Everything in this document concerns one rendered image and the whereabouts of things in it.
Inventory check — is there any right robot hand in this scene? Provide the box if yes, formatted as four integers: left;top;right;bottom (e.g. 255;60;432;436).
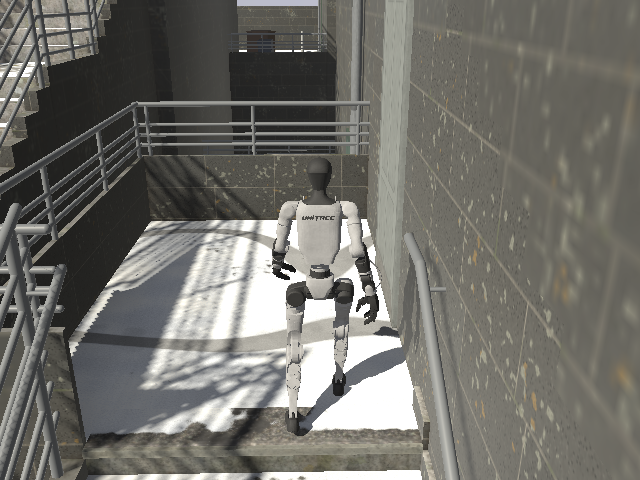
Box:
356;294;379;325

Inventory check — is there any robot left upper arm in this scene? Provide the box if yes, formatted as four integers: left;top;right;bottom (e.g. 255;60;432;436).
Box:
274;201;299;253

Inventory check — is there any left robot forearm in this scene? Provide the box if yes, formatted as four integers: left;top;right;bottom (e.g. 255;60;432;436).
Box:
272;238;286;269

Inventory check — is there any left robot hand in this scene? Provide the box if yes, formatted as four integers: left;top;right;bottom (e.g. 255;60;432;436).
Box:
272;262;296;280

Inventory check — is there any robot right shin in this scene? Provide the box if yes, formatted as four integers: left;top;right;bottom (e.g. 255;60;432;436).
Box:
334;321;349;383

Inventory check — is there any robot right upper arm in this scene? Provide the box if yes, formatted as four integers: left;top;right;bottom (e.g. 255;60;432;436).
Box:
340;201;365;258

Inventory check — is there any right robot forearm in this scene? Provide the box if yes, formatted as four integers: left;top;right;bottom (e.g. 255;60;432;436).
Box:
355;242;377;296

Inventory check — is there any robot right thigh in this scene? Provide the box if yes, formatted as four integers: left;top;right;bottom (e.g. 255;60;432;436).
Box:
332;278;354;338

